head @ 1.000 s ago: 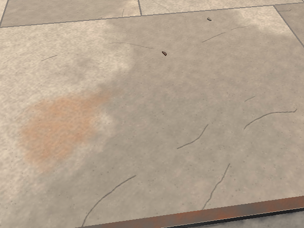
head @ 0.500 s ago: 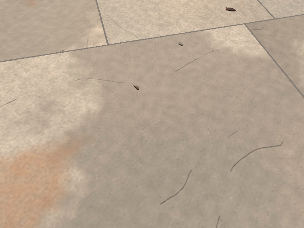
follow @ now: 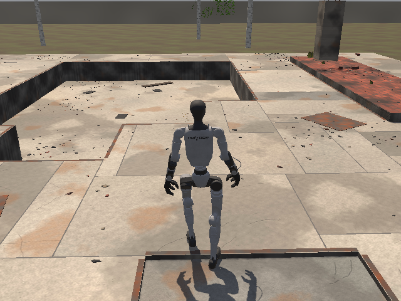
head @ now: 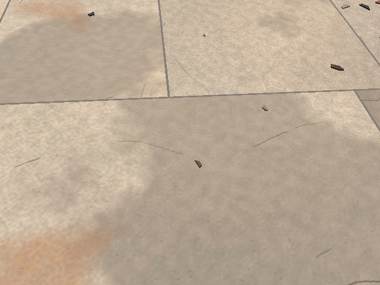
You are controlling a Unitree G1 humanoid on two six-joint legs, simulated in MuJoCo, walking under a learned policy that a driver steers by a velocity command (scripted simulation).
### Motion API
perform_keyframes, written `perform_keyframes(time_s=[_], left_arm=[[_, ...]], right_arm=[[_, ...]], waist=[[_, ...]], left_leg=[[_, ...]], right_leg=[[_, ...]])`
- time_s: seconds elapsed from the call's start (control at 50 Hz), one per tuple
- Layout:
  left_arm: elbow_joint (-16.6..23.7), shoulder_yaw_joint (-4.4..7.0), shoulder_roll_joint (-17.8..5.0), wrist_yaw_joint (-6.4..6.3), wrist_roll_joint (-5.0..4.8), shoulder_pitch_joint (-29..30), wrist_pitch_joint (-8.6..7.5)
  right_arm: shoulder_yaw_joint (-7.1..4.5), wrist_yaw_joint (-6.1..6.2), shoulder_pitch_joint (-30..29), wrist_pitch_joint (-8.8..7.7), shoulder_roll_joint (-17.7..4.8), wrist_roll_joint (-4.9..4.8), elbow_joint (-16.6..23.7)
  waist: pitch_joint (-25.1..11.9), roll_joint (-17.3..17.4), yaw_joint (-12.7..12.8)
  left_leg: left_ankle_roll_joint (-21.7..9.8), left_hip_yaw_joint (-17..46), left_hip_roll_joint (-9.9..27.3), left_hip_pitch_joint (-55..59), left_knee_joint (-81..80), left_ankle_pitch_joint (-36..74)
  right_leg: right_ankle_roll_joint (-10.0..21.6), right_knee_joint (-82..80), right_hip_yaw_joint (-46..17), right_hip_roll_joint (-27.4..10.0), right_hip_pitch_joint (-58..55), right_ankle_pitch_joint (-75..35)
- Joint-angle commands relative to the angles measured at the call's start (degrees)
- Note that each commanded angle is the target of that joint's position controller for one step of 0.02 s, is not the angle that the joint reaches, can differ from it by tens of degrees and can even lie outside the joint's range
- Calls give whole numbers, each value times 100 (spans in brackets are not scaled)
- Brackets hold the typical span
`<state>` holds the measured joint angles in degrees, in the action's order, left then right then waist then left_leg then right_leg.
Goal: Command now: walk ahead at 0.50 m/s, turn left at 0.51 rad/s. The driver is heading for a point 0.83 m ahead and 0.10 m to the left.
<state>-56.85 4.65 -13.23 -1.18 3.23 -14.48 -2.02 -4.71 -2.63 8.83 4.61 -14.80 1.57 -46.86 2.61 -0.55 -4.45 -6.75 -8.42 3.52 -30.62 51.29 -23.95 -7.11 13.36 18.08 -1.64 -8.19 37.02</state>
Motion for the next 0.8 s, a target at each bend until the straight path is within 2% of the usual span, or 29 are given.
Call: perform_keyframes(time_s=[0.02, 0.04, 0.06, 0.08, 0.1, 0.12, 0.14, 0.16, 0.2, 0.24, 0.3, 0.34, 0.4, 0.44, 0.48, 0.5, 0.52, 0.54, 0.56, 0.58, 0.6, 0.62, 0.64, 0.66, 0.68, 0.72, 0.8], left_arm=[[600, 275, -1220, 98, -104, 947, 57], [684, 195, -928, 156, -73, 1228, 111], [1277, -79, 49, 259, -117, 1491, 58], [1616, -185, 50, 295, -130, 1170, -91], [1528, -93, -394, 314, -103, 975, -186], [1396, -47, -654, 263, -177, 880, -220], [1390, -64, -612, 201, -156, 940, -214], [1376, -92, -539, 180, -116, 886, -148], [1333, -104, -529, 171, -164, 888, 3], [1383, -147, -421, 168, -201, 1007, 108], [1504, -207, -313, 188, -224, 1319, 177], [1593, -249, -272, 203, -215, 1608, 179], [1646, -306, -265, 202, -219, 1823, 131], [1532, -301, -384, 173, -215, 1511, 60], [1256, -209, -677, 104, -201, 636, -31], [1072, -158, -801, 64, -200, 50, -97], [868, -145, -800, 20, -183, -607, -201], [829, -106, -1115, -18, -152, -1021, -258], [879, -126, -1197, 21, -208, -693, -196], [1034, -146, -958, 85, -376, -292, -113], [1159, -253, -569, 81, -377, 240, -70], [1206, -356, -309, 63, -321, 504, -28], [1171, -404, -267, 27, -297, 527, -16], [1083, -396, -365, 3, -261, 475, 6], [1009, -387, -449, -1, -220, 406, 3], [890, -359, -606, -1, -191, 175, -5], [831, -293, -802, 22, -226, 108, 118]], right_arm=[[-288, 120, 2086, -5, -734, -46, -166], [-388, 155, 2689, -115, -842, -89, -521], [-288, 156, 1816, -243, -990, -122, -512], [-209, 107, 875, -435, -1117, -223, -121], [-227, 96, 641, -542, -1077, -155, 4], [-215, 115, 716, -620, -1003, -129, 3], [-204, 179, 793, -712, -979, -106, 10], [-184, 242, 818, -799, -945, -108, -23], [-143, 279, 1210, -918, -822, -144, -106], [-144, 308, 1578, -920, -790, -146, -147], [-66, 391, 1899, -810, -592, -181, -126], [-13, 438, 1887, -725, -485, -172, -80], [33, 487, 1858, -640, -444, -105, -65], [45, 480, 1726, -632, -481, -48, -50], [16, 496, 1423, -688, -642, -57, 4], [-2, 499, 1205, -718, -727, -83, 25], [0, 471, 926, -748, -760, -145, 75], [69, 439, 1093, -780, -500, -201, 235], [108, 432, 2339, -675, -56, -372, 15], [97, 459, 2291, -562, -414, -107, -290], [61, 424, 1754, -513, -564, -17, -262], [77, 388, 1375, -477, -553, 10, -188], [106, 345, 1178, -404, -480, 11, -166], [146, 308, 1278, -316, -373, 18, -232], [188, 309, 1313, -258, -292, -11, -297], [245, 367, 1230, -194, -213, -49, -402], [284, 409, 929, -172, -266, -80, -523]], waist=[[-652, -321, -1104], [-438, 639, -1448], [203, 2213, -530], [228, 1793, 315], [336, 865, 530], [589, 137, 601], [506, -108, 592], [317, -141, 635], [-7, -138, 535], [-295, -60, 417], [-518, 325, 221], [-412, 504, 106], [-265, 689, -47], [-265, 780, 9], [-394, 812, 371], [-479, 727, 670], [-661, 454, 1060], [-1247, -457, 1014], [-1937, -1484, 284], [-1698, -590, 288], [-974, -193, 245], [-640, -7, 217], [-431, -162, 210], [-402, -439, 167], [-419, -542, 156], [-487, -586, 259], [-490, -713, 406]], left_leg=[[-285, -160, -430, 2382, -998, -341], [-504, 226, -546, 3092, -1827, -363], [-1037, 3396, 247, 2529, -3333, -1829], [-1237, 5393, 1044, 1977, -4488, -2064], [-1232, 5203, 1347, 1689, -4533, -2110], [-1059, 4508, 1208, 1410, -4313, -896], [-899, 3872, 982, 1437, -4084, 592], [-761, 3279, 738, 1565, -3893, 1997], [-585, 2494, 571, 2125, -3597, 4781], [-428, 1999, 410, 2793, -3333, 6173], [-137, 1654, 236, 3375, -3185, 6607], [-45, 1532, 116, 3409, -3166, 6396], [-21, 1467, 64, 3455, -3062, 6259], [40, 1474, 84, 3369, -2886, 6466], [138, 1712, 254, 3314, -2387, 7078], [189, 1747, 267, 3406, -1885, 7080], [253, 1631, 50, 3190, -1020, 6374], [349, 1440, -532, 2361, 558, 3324], [534, 1500, -1446, 1261, 1874, -1272], [476, 1865, -1171, 1291, 2199, -813], [503, 1794, -969, 1125, 2110, -497], [524, 1724, -780, 1146, 1642, -362], [574, 1679, -645, 1323, 1155, -279], [633, 1493, -655, 1647, 803, -213], [663, 1342, -666, 1803, 330, -274], [703, 1155, -653, 1839, -441, -447], [639, 941, -521, 1968, -1434, 140]], right_leg=[[1215, 2603, -175, -1473, 1010, -5258], [1080, 5017, -174, -893, 2175, -3596], [924, 7082, -850, 385, 4489, -670], [941, 7267, -1919, 173, 4972, -1196], [899, 7055, -1960, -144, 4828, -1683], [831, 6616, -1891, -312, 4645, -1921], [760, 6266, -1906, -385, 4428, -1944], [689, 5922, -1953, -425, 4204, -2098], [576, 5506, -1831, -393, 4154, -2312], [547, 5182, -1703, -284, 4439, -2489], [559, 4636, -1515, -129, 4757, -2934], [559, 3981, -1413, -33, 4733, -3181], [600, 2819, -1257, 150, 4423, -3463], [750, 2261, -1195, 303, 3831, -3527], [997, 1925, -1326, 425, 2999, -3363], [1105, 1507, -1410, 399, 2626, -3575], [1203, 811, -1567, 163, 1836, -4689], [1573, 1383, -2688, -1061, 661, -7740], [2750, 1290, -4565, -2398, -109, -9635], [2793, 778, -4637, -2191, 719, -7833], [2623, 521, -4034, -1860, 1436, -6127], [2352, 248, -3572, -1537, 1939, -5027], [2115, 21, -3180, -1284, 2298, -4430], [1949, -91, -2848, -1039, 2592, -4043], [1848, -102, -2639, -900, 2648, -3863], [1833, -110, -2608, -890, 2472, -3453], [1745, -278, -2816, -922, 2472, -1694]])
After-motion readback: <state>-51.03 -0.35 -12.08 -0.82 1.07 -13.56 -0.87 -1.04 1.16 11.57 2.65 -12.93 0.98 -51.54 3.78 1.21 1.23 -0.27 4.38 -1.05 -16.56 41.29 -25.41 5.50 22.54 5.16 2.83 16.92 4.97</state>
